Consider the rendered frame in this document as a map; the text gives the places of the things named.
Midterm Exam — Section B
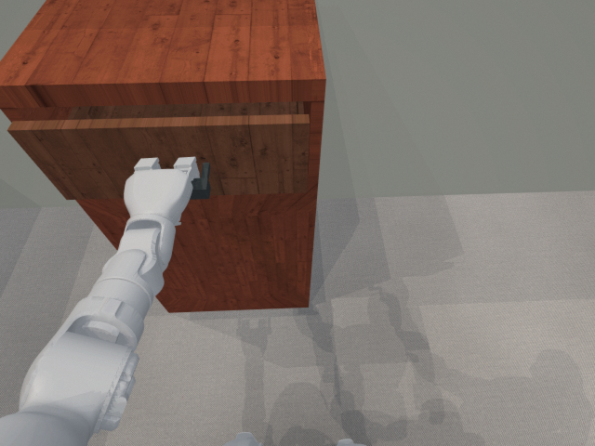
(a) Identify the drawer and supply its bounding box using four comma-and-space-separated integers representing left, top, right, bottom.
7, 101, 310, 200

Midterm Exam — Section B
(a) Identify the robot left upper arm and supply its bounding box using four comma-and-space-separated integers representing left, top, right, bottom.
0, 332, 139, 446

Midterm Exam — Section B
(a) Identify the robot left shin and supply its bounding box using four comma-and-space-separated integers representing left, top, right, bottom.
235, 432, 256, 441

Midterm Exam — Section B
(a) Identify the left robot forearm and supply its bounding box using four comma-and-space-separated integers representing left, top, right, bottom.
19, 214, 176, 411

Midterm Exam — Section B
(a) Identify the left robot hand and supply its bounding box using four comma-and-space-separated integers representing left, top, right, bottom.
124, 157, 200, 226

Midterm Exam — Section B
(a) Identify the handle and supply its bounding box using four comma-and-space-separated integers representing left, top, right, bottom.
190, 163, 211, 200

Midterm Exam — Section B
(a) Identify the cabinet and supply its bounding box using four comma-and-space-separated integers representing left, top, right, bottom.
0, 0, 326, 313

